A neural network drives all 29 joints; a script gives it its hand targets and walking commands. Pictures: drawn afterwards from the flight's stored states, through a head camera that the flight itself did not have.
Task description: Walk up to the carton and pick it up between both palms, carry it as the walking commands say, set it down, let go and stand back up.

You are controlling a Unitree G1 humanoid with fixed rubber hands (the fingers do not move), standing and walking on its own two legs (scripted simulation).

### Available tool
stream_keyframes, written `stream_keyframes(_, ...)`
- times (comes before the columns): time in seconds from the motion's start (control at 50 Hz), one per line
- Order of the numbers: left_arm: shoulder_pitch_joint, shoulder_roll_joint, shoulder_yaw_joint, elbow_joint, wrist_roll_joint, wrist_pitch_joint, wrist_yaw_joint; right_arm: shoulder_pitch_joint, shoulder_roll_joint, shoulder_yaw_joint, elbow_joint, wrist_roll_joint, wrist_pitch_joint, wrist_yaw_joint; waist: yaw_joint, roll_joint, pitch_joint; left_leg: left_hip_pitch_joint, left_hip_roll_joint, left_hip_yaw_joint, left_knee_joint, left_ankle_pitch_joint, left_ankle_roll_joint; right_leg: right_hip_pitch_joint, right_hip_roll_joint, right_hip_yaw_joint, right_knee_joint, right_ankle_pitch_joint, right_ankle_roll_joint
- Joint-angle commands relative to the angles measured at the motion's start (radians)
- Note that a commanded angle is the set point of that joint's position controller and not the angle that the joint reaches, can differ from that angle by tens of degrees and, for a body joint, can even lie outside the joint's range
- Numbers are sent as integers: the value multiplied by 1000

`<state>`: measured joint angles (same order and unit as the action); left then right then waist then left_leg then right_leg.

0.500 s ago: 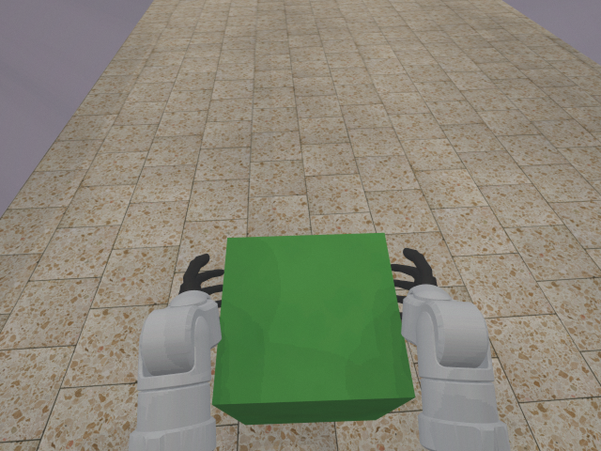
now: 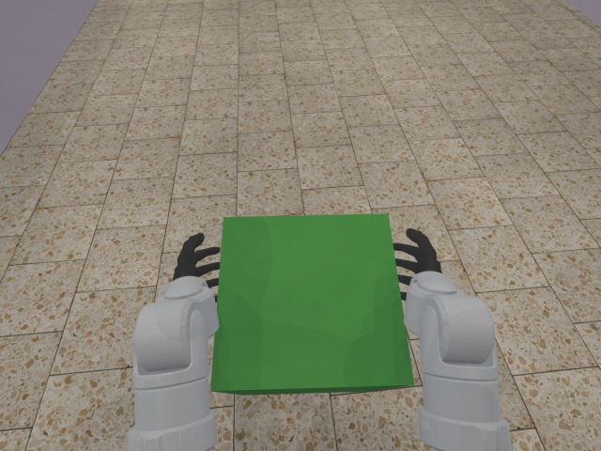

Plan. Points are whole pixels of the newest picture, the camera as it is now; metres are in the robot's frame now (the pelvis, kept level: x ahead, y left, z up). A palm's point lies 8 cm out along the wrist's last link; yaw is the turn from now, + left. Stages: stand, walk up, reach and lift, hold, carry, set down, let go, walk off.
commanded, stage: carry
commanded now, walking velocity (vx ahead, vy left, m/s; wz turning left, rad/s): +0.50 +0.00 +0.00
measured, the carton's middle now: (306, 315) +0.32 +0.01 -0.03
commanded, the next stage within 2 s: none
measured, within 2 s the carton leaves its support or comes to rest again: neither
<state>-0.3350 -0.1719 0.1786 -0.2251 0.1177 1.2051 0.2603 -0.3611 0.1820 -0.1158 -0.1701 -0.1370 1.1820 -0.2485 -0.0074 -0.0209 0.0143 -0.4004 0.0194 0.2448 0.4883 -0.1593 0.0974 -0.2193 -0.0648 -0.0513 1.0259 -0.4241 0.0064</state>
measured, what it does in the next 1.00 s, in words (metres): walks ahead: right foot, then left foot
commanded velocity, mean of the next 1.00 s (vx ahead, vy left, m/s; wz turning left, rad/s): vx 0.50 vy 0.00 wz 0.00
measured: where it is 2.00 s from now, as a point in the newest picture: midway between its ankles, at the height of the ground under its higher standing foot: (291, 166)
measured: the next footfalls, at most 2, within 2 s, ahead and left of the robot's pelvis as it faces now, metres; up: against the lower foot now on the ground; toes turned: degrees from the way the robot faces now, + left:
right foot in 0.36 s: +0.45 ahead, -0.11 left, +0.00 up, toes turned -8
left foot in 0.78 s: +0.74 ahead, +0.13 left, +0.00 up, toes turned +14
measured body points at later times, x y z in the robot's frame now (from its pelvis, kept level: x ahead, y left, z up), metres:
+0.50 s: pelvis +0.37 -0.03 +0.01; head +0.40 -0.03 +0.46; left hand +0.66 +0.15 +0.07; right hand +0.69 -0.14 +0.06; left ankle +0.23 +0.08 -0.63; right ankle +0.41 -0.10 -0.73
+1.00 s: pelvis +0.73 +0.04 +0.02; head +0.76 +0.06 +0.47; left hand +1.03 +0.20 +0.08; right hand +1.04 -0.10 +0.09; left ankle +0.70 +0.12 -0.73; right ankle +0.73 -0.10 -0.67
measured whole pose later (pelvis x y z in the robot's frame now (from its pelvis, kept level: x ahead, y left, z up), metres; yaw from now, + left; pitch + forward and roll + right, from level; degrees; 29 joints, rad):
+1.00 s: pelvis +0.73 +0.04 +0.02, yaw +0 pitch +5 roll -2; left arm -0.32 -0.17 0.16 -0.20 0.11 1.23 0.28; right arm -0.34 0.18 -0.12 -0.16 -0.12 1.22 -0.26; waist -0.02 -0.01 -0.01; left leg -0.18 0.05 0.24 0.28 -0.19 0.05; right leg -0.53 -0.09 -0.09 0.89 -0.31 0.04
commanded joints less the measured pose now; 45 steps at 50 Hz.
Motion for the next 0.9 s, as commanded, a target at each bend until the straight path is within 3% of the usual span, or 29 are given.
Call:
stream_keyframes(0.0,-507,-1019,-706,-27,-447,11,-450,-465,1088,665,-76,452,10,385,-18,76,-482,702,362,-497,-198,378,122,-456,-48,62,197,42,-8)
stream_keyframes(0.02,-512,-1042,-701,-33,-444,6,-443,-476,1107,668,-78,462,10,390,-19,60,-460,667,334,-428,-227,363,85,-444,-66,53,87,70,-1)
stream_keyframes(0.04,-515,-1056,-692,-34,-436,1,-437,-496,1111,666,-86,470,8,396,-18,80,-454,635,316,-374,-251,335,63,-409,-62,36,-6,82,12)
stream_keyframes(0.12,-517,-1067,-702,-79,-438,-11,-410,-501,1085,662,-109,485,11,407,-15,144,-407,585,266,-246,-306,276,62,-374,-26,-45,-247,143,41)
stream_keyframes(0.18,-501,-1049,-713,-93,-425,-1,-397,-464,1053,654,-95,481,20,411,-13,189,-359,584,219,-145,-292,430,34,-338,5,-112,-398,285,35)
stream_keyframes(0.26,-483,-1020,-713,-51,-423,21,-405,-424,1012,632,-51,447,37,408,-12,205,-304,598,204,-78,-243,606,1,-255,40,-172,-549,381,-3)
stream_keyframes(0.3,-477,-1019,-710,-14,-433,30,-414,-424,1001,627,-33,434,45,406,2,210,-322,575,197,-35,-103,773,-31,-103,91,-229,-610,376,-23)
stream_keyframes(0.32,-478,-1026,-709,10,-439,31,-418,-424,997,625,-22,429,47,406,20,179,-371,509,166,8,54,768,-54,69,124,-259,-662,366,-36)
stream_keyframes(0.34,-480,-1026,-707,32,-444,30,-423,-437,993,622,-18,426,48,407,49,118,-446,332,146,10,280,581,-69,307,47,-163,-642,303,-51)
stream_keyframes(0.36,-476,-1013,-700,75,-425,27,-426,-465,993,625,-9,438,55,414,40,-138,-539,71,62,-29,568,250,-108,505,-229,299,-679,209,-157)
stream_keyframes(0.38,-457,-1031,-689,89,-421,15,-431,-456,991,627,1,431,53,421,22,-273,-510,-173,-50,-136,743,-295,-120,598,-363,591,-807,367,-261)
stream_keyframes(0.4,-473,-1041,-680,50,-432,7,-436,-451,1018,621,14,431,36,422,27,-165,-493,-235,10,-242,855,-310,-91,585,-367,472,-770,511,-264)
stream_keyframes(0.42,-501,-1065,-679,34,-442,1,-441,-488,1050,628,-21,441,21,420,30,-83,-474,-250,45,-263,826,-280,-76,533,-334,353,-741,644,-237)
stream_keyframes(0.44,-536,-1083,-678,4,-457,-6,-443,-527,1067,649,-56,452,11,416,26,-18,-442,-245,82,-259,727,-229,-70,474,-309,253,-750,664,-191)
stream_keyframes(0.48,-560,-1092,-678,-21,-476,-11,-441,-554,1076,663,-92,469,-2,400,15,-60,-430,-184,100,-231,523,-180,-77,395,-263,133,-799,531,-136)
stream_keyframes(0.54,-540,-1075,-670,-51,-479,-9,-438,-522,1087,663,-123,465,-6,377,18,-108,-424,-171,76,-159,322,-157,-103,389,-245,53,-835,499,-160)
stream_keyframes(0.6,-498,-1050,-665,-54,-460,-8,-433,-488,1087,678,-137,462,-2,367,25,-139,-391,-134,52,-102,125,10,-113,397,-207,-55,-818,650,-127)
stream_keyframes(0.68,-455,-1016,-672,-56,-431,-2,-428,-462,1061,687,-134,458,13,374,34,-142,-354,-39,19,-17,-20,137,-100,422,-171,-133,-758,808,-83)
stream_keyframes(0.72,-451,-1002,-680,-44,-423,5,-427,-448,1054,683,-103,456,22,383,18,-128,-377,124,-22,50,-104,164,-83,385,-142,-181,-618,902,-49)
stream_keyframes(0.74,-452,-992,-684,-36,-419,9,-428,-430,1049,680,-76,456,25,387,0,-99,-427,306,-45,72,-137,135,-68,304,-110,-204,-477,905,-24)
stream_keyframes(0.76,-461,-974,-684,-29,-413,12,-431,-420,1045,668,-43,451,29,392,-24,-25,-500,541,66,-77,-127,97,-42,121,-91,-187,-263,690,2)
stream_keyframes(0.78,-488,-966,-690,-27,-423,21,-438,-390,1037,655,11,434,29,393,-23,183,-587,754,335,-533,-163,62,77,-170,25,-155,3,364,24)
stream_keyframes(0.8,-481,-982,-708,7,-421,31,-441,-418,1047,654,7,436,23,396,-14,320,-579,858,439,-733,-228,215,175,-420,98,-62,208,-53,26)
stream_keyframes(0.82,-486,-1004,-714,23,-424,24,-439,-447,1057,641,-16,448,22,401,-17,228,-558,842,413,-604,-177,368,164,-478,16,44,274,-40,14)
stream_keyframes(0.84,-507,-1018,-718,0,-432,14,-441,-441,1076,641,-9,447,20,403,-23,173,-525,788,380,-497,-155,491,133,-495,-24,60,256,-7,3)
stream_keyframes(0.86,-530,-1037,-718,-19,-442,8,-439,-448,1099,643,-19,453,16,405,-21,110,-489,719,354,-409,-173,483,80,-481,-59,58,166,44,1)
stream_keyframes(0.88,-543,-1057,-717,-36,-449,4,-435,-458,1112,641,-30,456,13,406,-21,106,-465,667,334,-347,-213,410,48,-454,-73,48,58,69,7)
